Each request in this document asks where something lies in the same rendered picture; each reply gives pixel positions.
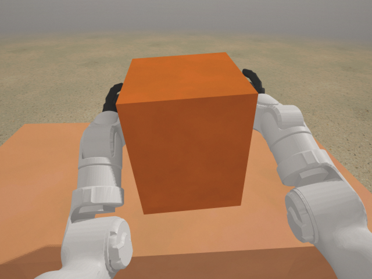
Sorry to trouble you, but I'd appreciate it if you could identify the carton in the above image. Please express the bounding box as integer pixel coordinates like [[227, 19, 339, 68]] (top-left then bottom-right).
[[116, 52, 258, 214]]

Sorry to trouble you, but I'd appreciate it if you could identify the robot right upper arm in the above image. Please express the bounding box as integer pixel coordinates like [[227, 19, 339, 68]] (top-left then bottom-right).
[[285, 178, 372, 279]]

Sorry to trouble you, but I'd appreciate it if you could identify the right robot hand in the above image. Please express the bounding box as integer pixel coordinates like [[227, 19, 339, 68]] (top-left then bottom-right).
[[242, 69, 265, 94]]

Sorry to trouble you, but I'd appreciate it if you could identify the right robot forearm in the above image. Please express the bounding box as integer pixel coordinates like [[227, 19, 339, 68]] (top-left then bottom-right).
[[253, 94, 367, 222]]

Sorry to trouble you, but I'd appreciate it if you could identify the left robot hand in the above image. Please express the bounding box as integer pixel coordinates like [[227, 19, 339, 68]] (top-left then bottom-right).
[[102, 83, 123, 112]]

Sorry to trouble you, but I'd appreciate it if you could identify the left robot forearm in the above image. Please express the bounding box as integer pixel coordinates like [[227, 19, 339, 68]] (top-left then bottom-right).
[[61, 111, 126, 261]]

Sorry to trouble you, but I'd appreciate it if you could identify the pedestal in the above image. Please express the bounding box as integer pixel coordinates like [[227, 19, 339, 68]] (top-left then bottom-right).
[[0, 123, 372, 279]]

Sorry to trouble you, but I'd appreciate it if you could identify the robot left upper arm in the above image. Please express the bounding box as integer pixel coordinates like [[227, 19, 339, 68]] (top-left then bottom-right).
[[35, 216, 133, 279]]

